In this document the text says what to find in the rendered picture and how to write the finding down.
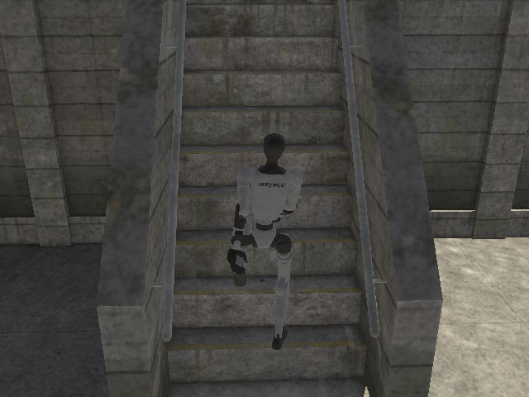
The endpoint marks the stairs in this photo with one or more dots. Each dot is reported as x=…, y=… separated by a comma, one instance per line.
x=252, y=68

